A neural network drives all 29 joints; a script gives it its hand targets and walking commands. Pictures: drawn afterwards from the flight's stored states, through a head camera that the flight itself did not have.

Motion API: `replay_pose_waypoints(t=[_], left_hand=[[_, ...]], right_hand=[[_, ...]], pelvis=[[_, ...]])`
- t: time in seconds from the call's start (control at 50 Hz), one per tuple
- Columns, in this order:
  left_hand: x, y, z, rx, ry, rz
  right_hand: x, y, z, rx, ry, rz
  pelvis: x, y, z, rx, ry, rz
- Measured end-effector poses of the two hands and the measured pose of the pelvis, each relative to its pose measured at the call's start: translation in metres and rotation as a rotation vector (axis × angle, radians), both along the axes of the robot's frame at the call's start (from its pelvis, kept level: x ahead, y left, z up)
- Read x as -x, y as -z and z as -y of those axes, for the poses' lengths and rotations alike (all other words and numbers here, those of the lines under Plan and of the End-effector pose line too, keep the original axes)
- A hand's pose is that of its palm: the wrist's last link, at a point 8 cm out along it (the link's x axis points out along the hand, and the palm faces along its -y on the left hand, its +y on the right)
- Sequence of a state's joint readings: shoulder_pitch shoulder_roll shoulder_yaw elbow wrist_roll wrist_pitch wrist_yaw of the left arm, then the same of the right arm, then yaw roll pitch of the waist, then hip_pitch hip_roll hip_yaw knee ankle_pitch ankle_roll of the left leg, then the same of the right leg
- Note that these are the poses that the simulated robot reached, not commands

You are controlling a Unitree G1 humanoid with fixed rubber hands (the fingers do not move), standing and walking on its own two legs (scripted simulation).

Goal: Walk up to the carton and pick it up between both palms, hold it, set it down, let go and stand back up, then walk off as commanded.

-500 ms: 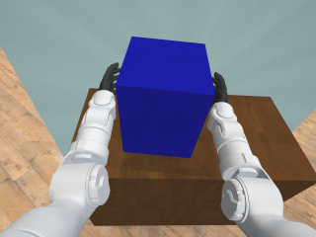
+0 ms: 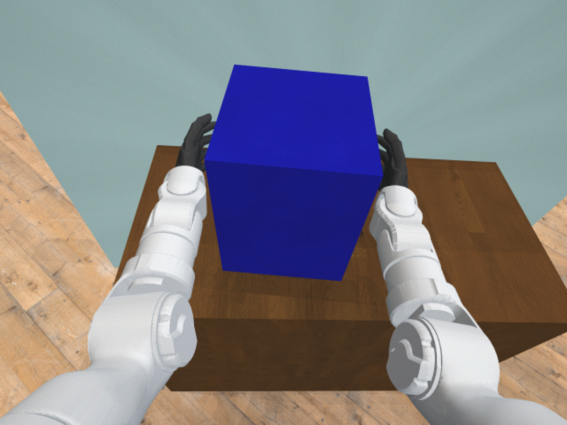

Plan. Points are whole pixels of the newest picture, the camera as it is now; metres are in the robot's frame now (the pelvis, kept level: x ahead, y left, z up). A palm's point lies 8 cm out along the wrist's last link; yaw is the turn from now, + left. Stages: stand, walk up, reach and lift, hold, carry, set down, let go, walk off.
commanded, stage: set down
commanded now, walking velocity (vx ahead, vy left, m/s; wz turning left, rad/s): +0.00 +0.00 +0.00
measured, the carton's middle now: (290, 179) +0.46 -0.01 +0.07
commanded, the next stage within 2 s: none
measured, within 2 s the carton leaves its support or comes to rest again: neither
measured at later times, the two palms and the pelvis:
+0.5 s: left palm (194, 180) +0.44 +0.14 +0.08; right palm (385, 198) +0.41 -0.15 +0.09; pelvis +0.00 +0.00 +0.00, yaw +0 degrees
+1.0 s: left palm (199, 182) +0.46 +0.14 +0.05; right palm (379, 203) +0.43 -0.15 +0.06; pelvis +0.02 +0.00 +0.00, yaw +0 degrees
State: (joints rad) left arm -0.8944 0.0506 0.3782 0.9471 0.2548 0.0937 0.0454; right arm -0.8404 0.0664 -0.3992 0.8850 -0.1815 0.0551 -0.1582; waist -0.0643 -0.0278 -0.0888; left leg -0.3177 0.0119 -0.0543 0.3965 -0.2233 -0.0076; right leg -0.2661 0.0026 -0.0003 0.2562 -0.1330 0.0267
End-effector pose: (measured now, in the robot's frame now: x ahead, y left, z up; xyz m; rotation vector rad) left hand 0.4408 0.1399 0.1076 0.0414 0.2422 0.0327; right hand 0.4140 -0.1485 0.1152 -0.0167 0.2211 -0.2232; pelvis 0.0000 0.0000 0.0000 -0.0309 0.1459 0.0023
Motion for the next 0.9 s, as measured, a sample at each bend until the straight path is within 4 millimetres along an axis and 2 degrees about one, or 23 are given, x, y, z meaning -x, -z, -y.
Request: replay_pose_waypoints(t=[0.46,0.9], left_hand=[[0.000,0.025,0.000,0.005,0.015,-0.038],[-0.017,0.049,0.002,0.009,0.029,-0.061]], right_hand=[[0.004,0.023,-0.001,0.009,0.015,-0.032],[-0.009,0.048,0.001,0.013,0.029,-0.044]], pelvis=[[-0.003,0.000,0.000,0.000,-0.001,-0.005],[-0.020,0.001,-0.001,0.001,-0.002,-0.027]])
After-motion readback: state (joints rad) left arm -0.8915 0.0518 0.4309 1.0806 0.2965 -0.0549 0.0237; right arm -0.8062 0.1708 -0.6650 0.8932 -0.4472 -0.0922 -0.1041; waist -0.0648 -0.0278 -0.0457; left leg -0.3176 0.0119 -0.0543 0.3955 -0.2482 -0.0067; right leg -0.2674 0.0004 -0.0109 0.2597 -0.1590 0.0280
